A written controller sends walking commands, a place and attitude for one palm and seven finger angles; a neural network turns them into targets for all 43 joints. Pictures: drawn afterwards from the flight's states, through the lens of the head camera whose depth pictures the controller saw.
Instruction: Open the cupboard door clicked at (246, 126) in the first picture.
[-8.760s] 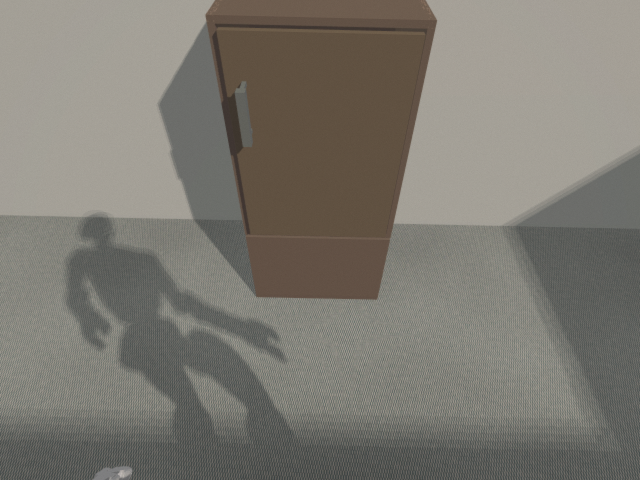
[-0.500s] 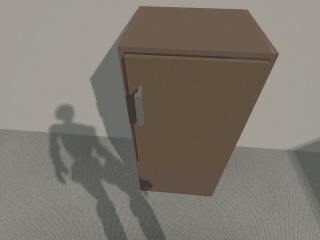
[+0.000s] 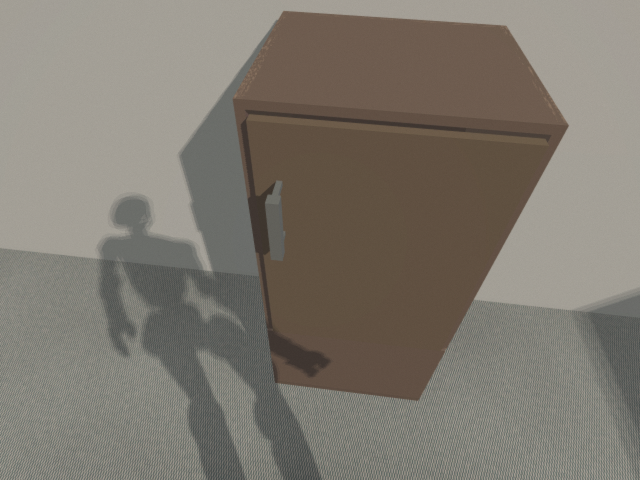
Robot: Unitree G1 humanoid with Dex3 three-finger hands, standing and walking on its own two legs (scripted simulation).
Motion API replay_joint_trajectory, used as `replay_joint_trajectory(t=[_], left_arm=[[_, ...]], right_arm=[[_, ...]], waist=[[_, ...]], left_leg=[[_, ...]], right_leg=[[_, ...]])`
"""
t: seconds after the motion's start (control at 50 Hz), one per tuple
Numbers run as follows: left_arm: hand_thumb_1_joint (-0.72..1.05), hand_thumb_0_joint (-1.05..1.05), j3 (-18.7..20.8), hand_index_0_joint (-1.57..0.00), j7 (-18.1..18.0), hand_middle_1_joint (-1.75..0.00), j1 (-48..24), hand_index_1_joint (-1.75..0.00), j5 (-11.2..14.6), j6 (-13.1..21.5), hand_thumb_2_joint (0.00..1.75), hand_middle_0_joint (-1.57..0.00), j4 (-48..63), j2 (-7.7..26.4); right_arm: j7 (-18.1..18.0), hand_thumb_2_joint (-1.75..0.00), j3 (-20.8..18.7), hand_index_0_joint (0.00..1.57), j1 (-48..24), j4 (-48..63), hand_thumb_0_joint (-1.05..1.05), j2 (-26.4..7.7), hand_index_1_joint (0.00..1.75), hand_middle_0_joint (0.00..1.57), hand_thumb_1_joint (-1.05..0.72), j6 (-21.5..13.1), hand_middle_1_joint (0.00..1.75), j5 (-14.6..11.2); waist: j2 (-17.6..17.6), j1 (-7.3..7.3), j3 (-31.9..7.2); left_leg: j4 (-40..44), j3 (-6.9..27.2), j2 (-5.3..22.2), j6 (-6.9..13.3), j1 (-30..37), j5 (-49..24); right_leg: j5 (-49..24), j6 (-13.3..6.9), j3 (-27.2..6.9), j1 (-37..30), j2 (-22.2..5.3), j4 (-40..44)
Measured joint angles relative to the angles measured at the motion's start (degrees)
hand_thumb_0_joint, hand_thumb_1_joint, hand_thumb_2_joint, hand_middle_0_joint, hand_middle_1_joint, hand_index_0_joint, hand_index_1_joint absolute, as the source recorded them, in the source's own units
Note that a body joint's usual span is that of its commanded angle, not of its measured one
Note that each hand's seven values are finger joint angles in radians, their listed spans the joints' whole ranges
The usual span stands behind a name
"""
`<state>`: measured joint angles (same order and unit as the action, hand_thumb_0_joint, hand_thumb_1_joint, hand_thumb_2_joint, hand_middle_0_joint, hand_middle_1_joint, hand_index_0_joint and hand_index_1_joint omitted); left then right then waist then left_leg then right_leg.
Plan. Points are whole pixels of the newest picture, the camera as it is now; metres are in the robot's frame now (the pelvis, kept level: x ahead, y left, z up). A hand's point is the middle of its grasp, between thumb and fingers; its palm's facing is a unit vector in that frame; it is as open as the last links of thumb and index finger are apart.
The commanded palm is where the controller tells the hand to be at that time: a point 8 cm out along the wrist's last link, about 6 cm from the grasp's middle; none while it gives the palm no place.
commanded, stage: look again from close up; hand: left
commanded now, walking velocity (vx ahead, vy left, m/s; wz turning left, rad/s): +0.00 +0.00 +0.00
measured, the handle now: (277, 221) +0.51 +0.11 +0.02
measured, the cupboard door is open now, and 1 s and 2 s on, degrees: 0 0 0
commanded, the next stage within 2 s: shuffle to correct the standing spot in 0.08 s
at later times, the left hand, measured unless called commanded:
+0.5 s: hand out of the picture +0.06 +0.19 -0.18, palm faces -0.08 -0.96 -0.25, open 7.4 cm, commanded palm none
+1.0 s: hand out of the picture +0.03 +0.16 -0.19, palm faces -0.08 -0.98 -0.21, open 7.3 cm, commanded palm none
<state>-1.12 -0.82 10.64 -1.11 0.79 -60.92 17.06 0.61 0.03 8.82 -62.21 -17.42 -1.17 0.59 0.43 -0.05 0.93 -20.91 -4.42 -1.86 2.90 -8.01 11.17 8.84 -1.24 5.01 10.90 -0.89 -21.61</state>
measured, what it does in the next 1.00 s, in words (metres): steps on the spot: right foot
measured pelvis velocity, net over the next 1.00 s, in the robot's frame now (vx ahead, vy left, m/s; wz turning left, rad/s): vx -0.03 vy -0.02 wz -0.08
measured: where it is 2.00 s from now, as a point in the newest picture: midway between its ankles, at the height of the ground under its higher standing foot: outside the picture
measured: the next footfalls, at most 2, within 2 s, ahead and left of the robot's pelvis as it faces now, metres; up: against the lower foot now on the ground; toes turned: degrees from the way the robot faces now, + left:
right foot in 0.60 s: +0.03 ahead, -0.17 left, +0.00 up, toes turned -4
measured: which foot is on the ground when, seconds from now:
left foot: down 0.00-1.00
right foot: down 0.00-0.38, up 0.40-0.58, down 0.60-1.00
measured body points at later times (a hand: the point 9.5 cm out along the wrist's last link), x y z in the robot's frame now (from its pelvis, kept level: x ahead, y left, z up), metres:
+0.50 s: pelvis +0.00 -0.02 -0.01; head +0.03 -0.01 +0.44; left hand +0.07 +0.24 -0.16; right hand +0.04 -0.27 -0.15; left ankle +0.01 +0.08 -0.75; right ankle -0.01 -0.13 -0.71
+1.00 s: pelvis -0.03 -0.02 -0.01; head -0.02 -0.01 +0.44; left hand +0.04 +0.21 -0.17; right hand -0.02 -0.26 -0.16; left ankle +0.00 +0.07 -0.74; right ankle -0.01 -0.17 -0.75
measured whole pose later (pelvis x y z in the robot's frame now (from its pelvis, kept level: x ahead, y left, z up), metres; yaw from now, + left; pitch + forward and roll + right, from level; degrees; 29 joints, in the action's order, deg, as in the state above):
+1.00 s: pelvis -0.03 -0.02 -0.01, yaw -4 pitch -2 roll -1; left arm -0.4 -2.8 13.6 -1.2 0.8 -58.9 11.0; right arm -0.5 -0.7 14.9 -59.6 -10.4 0.1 0.6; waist 1.3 0.4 2.7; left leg -31.1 -3.6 -0.3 2.1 -13.7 15.5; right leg 12.9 2.1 0.7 13.6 -2.4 -28.7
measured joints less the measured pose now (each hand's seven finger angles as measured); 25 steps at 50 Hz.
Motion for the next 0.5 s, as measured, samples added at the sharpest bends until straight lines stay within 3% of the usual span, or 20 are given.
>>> replay_joint_trajectory(t=[0.24,0.34,0.4,0.46,0.5], left_arm=[[0.91,0.01,0.0,-0.20,0.0,-0.30,-1.1,-0.30,0.0,-0.2,0.90,-0.20,-0.7,0.2],[0.91,0.01,0.7,-0.20,-0.5,-0.30,-0.4,-0.30,-0.1,-2.1,0.90,-0.20,0.8,-0.5],[0.91,0.01,1.3,-0.20,-0.1,-0.30,0.2,-0.30,-0.4,-3.7,0.90,-0.20,2.6,-1.2],[0.91,0.01,2.1,-0.20,0.1,-0.30,0.5,-0.30,-0.4,-5.3,0.90,-0.20,4.1,-2.1],[0.91,0.01,2.5,-0.20,0.1,-0.30,0.7,-0.30,-0.4,-5.6,0.90,-0.20,4.9,-3.0]], right_arm=[[-0.2,-0.90,0.3,0.21,-1.6,-1.0,0.01,0.2,0.30,0.21,-0.90,0.2,0.30,0.0],[-1.4,-0.90,-0.1,0.20,-1.7,0.2,0.01,1.9,0.30,0.20,-0.90,0.9,0.30,0.1],[-2.0,-0.90,-0.7,0.20,-1.6,1.6,0.00,3.6,0.30,0.20,-0.90,1.4,0.30,0.3],[-2.8,-0.90,-1.2,0.21,-1.0,2.5,0.00,5.0,0.30,0.21,-0.90,1.4,0.30,0.5],[-3.1,-0.90,-1.5,0.21,-0.3,2.5,0.00,5.5,0.30,0.21,-0.90,1.6,0.30,0.6]], waist=[[0.3,-0.33,0.4],[1.0,-0.51,1.1],[2.0,-0.57,2.3],[2.1,-0.22,3.8],[1.4,0.01,4.5]], left_leg=[[1.7,0.3,0.0,-0.2,1.5,0.0],[-0.3,-1.0,0.3,-0.3,0.2,1.1],[-2.4,-2.6,0.5,-0.2,-1.0,2.1],[-4.5,-3.5,1.4,-0.2,-2.2,2.8],[-5.8,-3.5,2.5,-0.7,-2.9,3.1]], right_leg=[[0.1,0.1,0.2,-1.5,0.2,1.6],[1.2,0.1,-1.1,0.7,0.3,-1.4],[3.3,0.5,-2.5,4.0,0.3,-7.1],[13.1,1.3,-5.3,9.1,1.2,-21.2],[16.0,1.5,-6.1,10.5,1.3,-26.3]])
